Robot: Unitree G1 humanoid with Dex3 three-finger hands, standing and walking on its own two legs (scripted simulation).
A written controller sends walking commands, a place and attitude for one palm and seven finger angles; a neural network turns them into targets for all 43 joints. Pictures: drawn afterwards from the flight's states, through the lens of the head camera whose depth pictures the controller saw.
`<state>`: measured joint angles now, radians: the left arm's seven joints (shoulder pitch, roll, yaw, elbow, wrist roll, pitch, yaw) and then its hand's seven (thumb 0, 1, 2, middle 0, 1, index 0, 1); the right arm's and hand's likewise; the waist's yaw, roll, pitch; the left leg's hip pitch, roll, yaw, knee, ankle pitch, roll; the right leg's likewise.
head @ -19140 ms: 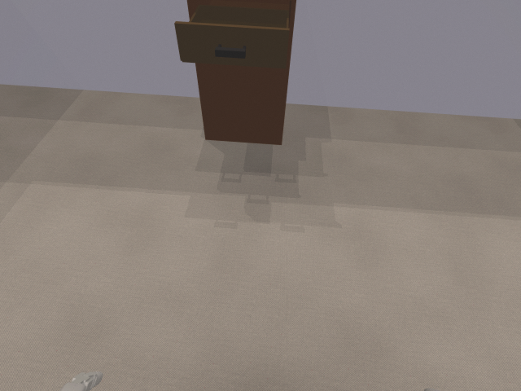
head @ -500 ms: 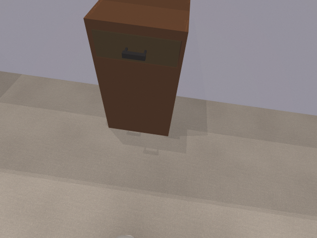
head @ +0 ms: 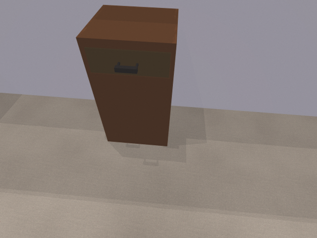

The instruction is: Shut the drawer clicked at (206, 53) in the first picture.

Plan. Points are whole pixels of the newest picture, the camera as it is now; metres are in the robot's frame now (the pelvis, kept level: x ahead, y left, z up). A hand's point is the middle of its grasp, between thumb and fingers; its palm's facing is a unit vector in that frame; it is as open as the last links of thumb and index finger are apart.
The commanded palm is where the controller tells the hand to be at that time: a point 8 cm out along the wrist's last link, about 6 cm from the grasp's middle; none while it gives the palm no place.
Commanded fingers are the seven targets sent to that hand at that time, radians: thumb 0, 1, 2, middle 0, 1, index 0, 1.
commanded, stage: let the arm hang, fingers relaxed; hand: left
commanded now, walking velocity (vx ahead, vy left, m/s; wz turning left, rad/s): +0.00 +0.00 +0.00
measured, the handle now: (127, 66) +0.87 +0.20 -0.06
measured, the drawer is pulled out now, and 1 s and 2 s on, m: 0.00 0.00 0.00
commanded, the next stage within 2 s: look to check the result in 0.16 s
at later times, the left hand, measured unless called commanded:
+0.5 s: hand out of the picture -0.01 +0.15 -0.18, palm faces +0.06 -0.98 -0.18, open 7.4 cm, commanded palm none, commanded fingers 0.00 0.90 0.90 -0.20 -0.30 -0.20 -0.30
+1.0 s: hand out of the picture +0.01 +0.16 -0.17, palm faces +0.05 -0.98 -0.18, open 7.4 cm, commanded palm none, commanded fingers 0.00 0.90 0.90 -0.20 -0.30 -0.20 -0.30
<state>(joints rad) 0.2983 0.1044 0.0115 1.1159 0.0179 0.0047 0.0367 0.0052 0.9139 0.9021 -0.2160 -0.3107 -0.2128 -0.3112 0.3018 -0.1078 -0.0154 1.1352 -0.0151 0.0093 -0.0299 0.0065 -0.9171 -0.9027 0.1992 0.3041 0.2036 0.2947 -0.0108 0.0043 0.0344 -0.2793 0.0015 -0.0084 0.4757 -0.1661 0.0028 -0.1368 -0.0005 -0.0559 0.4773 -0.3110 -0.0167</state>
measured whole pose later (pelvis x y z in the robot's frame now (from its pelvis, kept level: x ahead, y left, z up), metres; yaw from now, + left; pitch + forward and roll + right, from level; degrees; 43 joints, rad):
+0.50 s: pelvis +0.01 -0.01 +0.00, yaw +0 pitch -2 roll +0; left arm 0.32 0.12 0.02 1.13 0.01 0.00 0.04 0.00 0.91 0.90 -0.20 -0.30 -0.20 -0.30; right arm 0.28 -0.12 -0.02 1.14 -0.01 0.01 -0.04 0.00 -0.91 -0.90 0.20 0.30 0.20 0.29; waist 0.00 0.01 0.06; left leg -0.25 0.02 -0.01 0.47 -0.19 -0.01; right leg -0.10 0.02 -0.06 0.44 -0.32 -0.03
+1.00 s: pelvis +0.02 -0.01 +0.00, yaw +0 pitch -2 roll +0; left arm 0.30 0.13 0.02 1.12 0.01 0.00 0.03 0.00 0.91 0.90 -0.20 -0.30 -0.20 -0.30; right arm 0.28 -0.13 -0.01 1.14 -0.01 0.00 -0.04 0.00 -0.91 -0.90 0.20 0.30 0.20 0.29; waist -0.01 0.01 0.06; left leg -0.23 0.02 -0.01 0.45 -0.18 -0.02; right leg -0.08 0.02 -0.05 0.42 -0.31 -0.03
